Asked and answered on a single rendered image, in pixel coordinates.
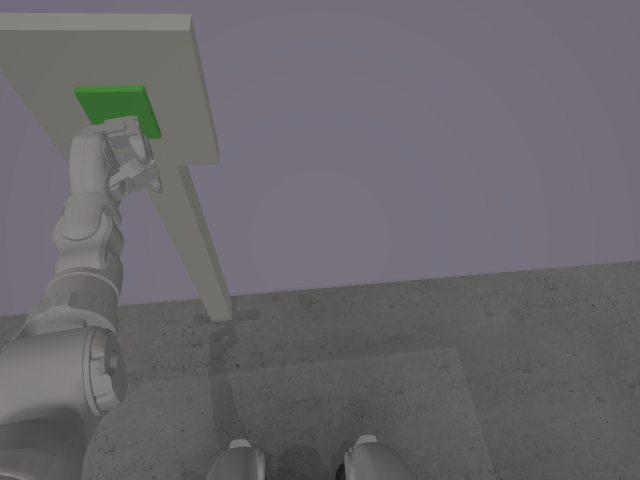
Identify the left robot upper arm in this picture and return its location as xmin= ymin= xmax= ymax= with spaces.
xmin=0 ymin=326 xmax=128 ymax=480

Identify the robot left thigh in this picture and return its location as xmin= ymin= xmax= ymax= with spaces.
xmin=206 ymin=447 xmax=265 ymax=480

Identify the robot left forearm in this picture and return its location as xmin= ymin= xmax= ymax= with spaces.
xmin=0 ymin=193 xmax=124 ymax=356

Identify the panel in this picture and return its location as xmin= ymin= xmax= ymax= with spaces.
xmin=0 ymin=13 xmax=232 ymax=322

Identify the left robot hand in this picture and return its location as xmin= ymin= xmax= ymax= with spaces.
xmin=69 ymin=116 xmax=163 ymax=208

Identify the button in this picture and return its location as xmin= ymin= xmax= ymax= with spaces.
xmin=74 ymin=85 xmax=161 ymax=139

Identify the robot right shin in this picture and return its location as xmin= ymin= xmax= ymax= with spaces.
xmin=353 ymin=435 xmax=377 ymax=448

